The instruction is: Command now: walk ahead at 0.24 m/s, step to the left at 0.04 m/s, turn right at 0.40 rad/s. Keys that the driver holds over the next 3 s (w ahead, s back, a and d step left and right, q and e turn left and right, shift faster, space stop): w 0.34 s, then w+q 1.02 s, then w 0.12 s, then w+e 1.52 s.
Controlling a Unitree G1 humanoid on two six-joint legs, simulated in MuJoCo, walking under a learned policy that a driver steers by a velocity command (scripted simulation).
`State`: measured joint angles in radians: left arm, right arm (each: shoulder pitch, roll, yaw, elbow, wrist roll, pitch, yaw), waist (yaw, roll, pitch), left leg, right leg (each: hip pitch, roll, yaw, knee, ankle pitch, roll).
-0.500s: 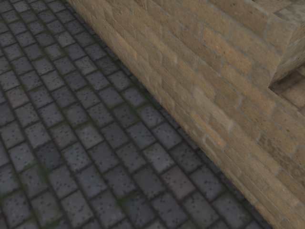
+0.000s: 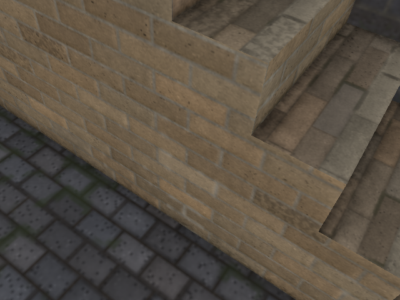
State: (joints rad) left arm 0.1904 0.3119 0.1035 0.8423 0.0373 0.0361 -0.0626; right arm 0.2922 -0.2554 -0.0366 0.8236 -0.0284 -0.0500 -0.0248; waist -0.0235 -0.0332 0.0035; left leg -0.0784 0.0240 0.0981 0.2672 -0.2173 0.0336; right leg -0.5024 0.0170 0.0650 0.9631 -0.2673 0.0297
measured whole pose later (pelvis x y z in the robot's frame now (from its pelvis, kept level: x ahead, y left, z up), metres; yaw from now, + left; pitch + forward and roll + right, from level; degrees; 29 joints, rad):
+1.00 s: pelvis +0.06 -0.06 -0.02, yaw +15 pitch +1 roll +0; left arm 0.16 0.27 0.04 0.91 -0.02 -0.01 0.07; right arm 0.15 -0.31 -0.07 0.89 -0.03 0.08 0.03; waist -0.03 0.02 0.05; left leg -0.35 -0.11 -0.17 0.51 -0.21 0.05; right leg -0.25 0.01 0.05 0.52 -0.39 0.00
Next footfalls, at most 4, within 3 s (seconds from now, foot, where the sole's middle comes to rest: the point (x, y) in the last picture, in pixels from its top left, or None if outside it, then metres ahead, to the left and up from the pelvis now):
0.18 right None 0.13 -0.13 -0.79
0.58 left None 0.14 0.06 -0.79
1.00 right None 0.14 -0.17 -0.79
1.46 left None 0.12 0.24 -0.79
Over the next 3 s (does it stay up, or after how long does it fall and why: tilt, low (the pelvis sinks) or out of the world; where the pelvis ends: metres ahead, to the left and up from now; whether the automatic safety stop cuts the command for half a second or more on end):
stays up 0.35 0.47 -0.02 its command is cut before an obstacle from the start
